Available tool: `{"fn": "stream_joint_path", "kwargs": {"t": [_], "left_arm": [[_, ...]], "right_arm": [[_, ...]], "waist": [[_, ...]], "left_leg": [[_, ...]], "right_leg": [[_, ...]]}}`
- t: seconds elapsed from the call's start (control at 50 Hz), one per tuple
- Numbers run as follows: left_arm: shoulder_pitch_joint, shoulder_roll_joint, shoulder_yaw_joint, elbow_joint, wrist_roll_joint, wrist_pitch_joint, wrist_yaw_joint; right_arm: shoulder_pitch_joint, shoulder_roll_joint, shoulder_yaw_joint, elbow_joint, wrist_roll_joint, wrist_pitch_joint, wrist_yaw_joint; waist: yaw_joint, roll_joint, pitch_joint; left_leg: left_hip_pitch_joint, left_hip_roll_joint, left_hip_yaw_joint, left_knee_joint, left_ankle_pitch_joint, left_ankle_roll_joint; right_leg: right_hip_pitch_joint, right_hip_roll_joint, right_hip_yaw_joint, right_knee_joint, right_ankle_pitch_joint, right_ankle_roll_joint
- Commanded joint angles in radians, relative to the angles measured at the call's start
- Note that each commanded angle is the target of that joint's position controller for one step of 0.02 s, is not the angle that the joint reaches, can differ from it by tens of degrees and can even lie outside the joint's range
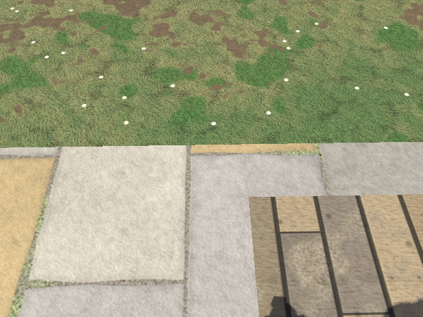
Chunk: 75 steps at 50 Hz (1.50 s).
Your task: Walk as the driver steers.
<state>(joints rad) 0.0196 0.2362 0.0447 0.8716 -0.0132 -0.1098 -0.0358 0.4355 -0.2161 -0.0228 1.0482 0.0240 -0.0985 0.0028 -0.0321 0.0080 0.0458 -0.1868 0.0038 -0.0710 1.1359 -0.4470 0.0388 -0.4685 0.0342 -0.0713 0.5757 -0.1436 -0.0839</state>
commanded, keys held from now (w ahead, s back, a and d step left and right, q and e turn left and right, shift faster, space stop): w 0.10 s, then w+q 0.62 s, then w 0.28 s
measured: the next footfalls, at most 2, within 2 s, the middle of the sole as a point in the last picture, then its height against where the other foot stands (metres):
left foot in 0.50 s outside the picture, level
right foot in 1.00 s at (194, 220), level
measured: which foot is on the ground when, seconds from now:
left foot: up 0.00-0.48, down 0.50-1.00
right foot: down 0.00-0.48, up 0.50-0.98, down 1.00-1.00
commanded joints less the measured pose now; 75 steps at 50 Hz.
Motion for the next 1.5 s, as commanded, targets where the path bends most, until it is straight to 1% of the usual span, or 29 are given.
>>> {"fn": "stream_joint_path", "kwargs": {"t": [0.02,0.12,0.26,0.4,0.44,0.48,0.5,0.52,0.54,0.56,0.6,0.62,0.68,0.8,0.92,0.96,0.98,1.0,1.02,1.04,1.06,1.1,1.14,1.2,1.38,1.44,1.46,1.48,1.5], "left_arm": [[0.132,0.088,0.016,0.013,0.009,-0.009,-0.005],[0.161,0.097,0.012,0.065,0.022,-0.019,0.001],[0.277,0.148,0.02,0.097,0.021,-0.013,0.043],[0.357,0.172,0.03,0.125,0.007,0.023,0.049],[0.32,0.201,0.038,0.105,0.005,0.038,0.055],[0.29,0.206,0.037,0.08,0.009,0.055,0.063],[0.3,0.184,0.025,0.048,0.022,0.048,0.066],[0.403,0.022,-0.026,0.008,0.042,0.01,0.042],[0.298,0.129,-0.004,-0.004,0.0,-0.038,0.026],[0.203,0.168,0.008,-0.038,-0.031,-0.061,0.02],[0.16,0.163,0.014,-0.044,0.001,-0.063,0.034],[0.18,0.165,0.022,-0.048,0.007,-0.048,0.036],[0.18,0.128,0.023,-0.073,0.026,-0.01,0.041],[-0.026,0.077,0.004,-0.137,0.022,-0.013,0.032],[-0.109,0.133,0.015,-0.188,0.012,-0.033,0.009],[-0.042,0.154,0.026,-0.177,0.012,-0.039,0.007],[0.065,0.18,0.041,-0.147,0.015,-0.042,0.01],[0.227,0.221,0.055,-0.118,0.026,-0.043,0.014],[0.368,0.304,0.077,-0.098,0.042,-0.035,0.017],[0.403,0.268,0.069,-0.062,0.017,-0.022,0.006],[0.331,0.202,0.049,-0.084,-0.004,-0.016,0.005],[0.19,0.141,0.024,-0.12,0.009,0.0,0.003],[0.168,0.13,0.018,-0.117,0.018,0.003,0.003],[0.178,0.206,0.045,-0.112,0.02,0.017,0.019],[0.232,0.22,0.064,-0.119,-0.013,0.095,0.061],[0.173,0.207,0.063,-0.155,-0.019,0.112,0.07],[0.178,0.176,0.055,-0.17,-0.015,0.114,0.073],[0.216,0.113,0.036,-0.184,0.006,0.112,0.071],[0.305,0.104,0.034,-0.203,0.003,0.104,0.068]], "right_arm": [[-0.076,-0.123,-0.032,-0.104,0.014,-0.039,-0.011],[-0.062,-0.068,-0.043,-0.123,-0.004,0.02,-0.026],[-0.315,-0.071,-0.044,-0.205,-0.005,0.014,-0.002],[-0.475,-0.062,-0.028,-0.308,-0.001,0.013,0.047],[-0.435,-0.091,-0.04,-0.326,-0.002,0.013,0.059],[-0.187,-0.172,-0.089,-0.275,0.001,0.016,0.057],[-0.01,-0.276,-0.127,-0.244,-0.001,0.023,0.038],[-0.002,-0.362,-0.138,-0.246,0.002,0.02,0.036],[0.043,-0.269,-0.113,-0.253,-0.007,0.017,0.032],[-0.006,-0.219,-0.101,-0.256,-0.014,0.013,0.027],[-0.162,-0.161,-0.082,-0.304,-0.016,0.012,0.026],[-0.198,-0.142,-0.073,-0.321,-0.026,0.011,0.025],[-0.19,-0.172,-0.08,-0.328,-0.014,0.009,0.013],[-0.09,-0.185,-0.083,-0.304,-0.007,0.017,-0.014],[-0.024,-0.194,-0.083,-0.263,-0.008,0.025,-0.016],[-0.044,-0.205,-0.086,-0.266,-0.011,0.035,-0.02],[-0.062,-0.195,-0.08,-0.274,-0.014,0.039,-0.02],[-0.083,-0.167,-0.065,-0.295,-0.023,0.039,-0.017],[0.022,-0.106,-0.045,-0.302,-0.023,0.025,-0.017],[0.083,-0.104,-0.038,-0.287,-0.013,0.014,-0.014],[0.003,-0.187,-0.055,-0.296,-0.004,0.008,-0.011],[-0.152,-0.19,-0.058,-0.335,-0.028,0.008,-0.014],[-0.153,-0.153,-0.058,-0.355,-0.045,0.018,-0.022],[-0.144,-0.114,-0.049,-0.368,-0.033,0.035,-0.037],[-0.354,-0.131,-0.055,-0.43,-0.022,0.061,-0.039],[-0.296,-0.15,-0.067,-0.418,-0.017,0.036,-0.028],[-0.266,-0.179,-0.076,-0.411,-0.026,0.029,-0.03],[-0.232,-0.243,-0.089,-0.422,-0.046,0.033,-0.042],[-0.223,-0.267,-0.095,-0.42,-0.071,0.05,-0.041]], "waist": [[0.065,-0.014,-0.105],[-0.016,-0.079,-0.022],[0.061,-0.046,0.01],[0.108,-0.039,0.056],[0.067,-0.075,0.011],[-0.065,-0.077,-0.138],[-0.127,0.036,-0.252],[-0.018,0.279,-0.37],[-0.087,0.181,-0.431],[-0.091,0.148,-0.289],[-0.008,-0.021,-0.16],[0.031,-0.006,-0.142],[0.061,0.006,-0.095],[-0.022,0.065,-0.053],[-0.044,0.088,-0.02],[-0.002,0.109,-0.043],[0.051,0.102,-0.11],[0.124,0.07,-0.243],[0.119,-0.137,-0.393],[0.105,-0.321,-0.442],[0.108,-0.196,-0.296],[0.07,-0.024,-0.12],[0.022,-0.042,-0.112],[0.001,-0.096,-0.15],[0.056,-0.134,-0.138],[0.003,-0.151,-0.133],[0.002,-0.124,-0.155],[0.022,0.045,-0.223],[0.068,0.272,-0.238]], "left_leg": [[-0.463,0.101,-0.016,0.208,0.14,0.026],[-0.389,0.162,0.003,0.018,0.241,0.005],[-0.519,0.13,0.016,-0.357,0.569,-0.006],[-0.585,0.089,0.081,-0.518,0.425,0.035],[-0.468,0.036,0.146,-0.527,0.313,0.068],[-0.116,-0.062,0.195,-0.577,0.325,0.121],[0.21,0.08,-0.052,-0.597,0.335,0.192],[0.564,0.323,-0.633,-0.717,0.18,0.387],[0.621,0.338,-0.753,-0.834,0.13,0.376],[0.531,0.303,-0.594,-0.832,0.219,0.319],[0.217,0.226,-0.371,-0.854,0.426,0.266],[0.121,0.201,-0.323,-0.88,0.488,0.259],[-0.011,0.164,-0.24,-0.925,0.577,0.267],[-0.062,0.084,-0.117,-0.925,0.491,0.183],[0.159,0.19,-0.223,-0.833,0.495,0.166],[0.202,0.193,-0.226,-0.757,0.676,0.146],[0.194,0.146,-0.191,-0.645,0.827,0.126],[0.077,0.094,-0.148,-0.429,0.777,0.095],[-0.251,-0.05,-0.057,-0.055,0.455,0.011],[-0.461,-0.118,-0.065,0.154,-0.137,-0.029],[-0.545,-0.047,-0.094,0.23,-0.117,-0.029],[-0.504,0.025,-0.02,0.141,-0.008,-0.045],[-0.403,0.057,-0.011,-0.004,0.039,-0.057],[-0.343,0.025,0.017,-0.168,0.095,-0.085],[-0.266,-0.043,-0.021,-0.5,0.25,-0.105],[-0.138,-0.044,-0.017,-0.735,0.338,-0.075],[-0.018,0.031,-0.045,-0.795,0.457,-0.044],[0.154,0.251,-0.207,-0.758,0.732,0.043],[0.246,0.437,-0.438,-0.749,0.959,0.227]], "right_leg": [[0.398,-0.312,0.441,-0.361,-0.013,-0.169],[0.165,-0.234,0.226,-0.478,0.031,-0.168],[0.319,-0.239,0.077,-0.495,0.123,-0.112],[0.579,-0.316,-0.011,-0.388,0.245,-0.077],[0.594,-0.318,-0.05,-0.265,0.562,-0.052],[0.517,-0.265,-0.113,0.081,0.817,-0.004],[0.259,-0.219,-0.127,0.411,0.553,0.041],[-0.194,0.009,-0.023,0.755,-0.359,0.099],[-0.316,-0.006,0.168,0.852,-0.403,0.07],[-0.395,-0.057,0.17,0.84,-0.317,0.043],[-0.28,-0.134,0.157,0.674,-0.186,0.043],[-0.203,-0.155,0.165,0.627,-0.167,0.05],[-0.161,-0.152,0.137,0.481,-0.122,0.098],[-0.079,-0.08,0.089,0.029,0.282,0.12],[-0.125,-0.072,0.11,-0.093,0.181,0.055],[-0.038,-0.047,0.081,-0.118,0.098,0.022],[0.114,-0.028,0.06,-0.14,0.116,-0.006],[0.378,-0.127,0.152,-0.088,0.166,-0.066],[0.757,-0.337,0.491,-0.074,0.222,-0.213],[0.857,-0.444,0.801,-0.214,0.207,-0.3],[0.749,-0.412,0.724,-0.221,0.201,-0.254],[0.449,-0.315,0.455,-0.227,0.511,-0.198],[0.331,-0.251,0.366,-0.25,0.665,-0.174],[0.279,-0.223,0.303,-0.258,0.788,-0.188],[0.262,-0.181,0.405,-0.206,0.328,-0.12],[0.272,-0.142,0.475,-0.126,0.236,-0.076],[0.22,-0.101,0.462,-0.062,0.147,-0.034],[0.091,-0.021,0.359,0.148,-0.148,0.02],[-0.126,0.099,0.216,0.324,-0.579,0.072]]}}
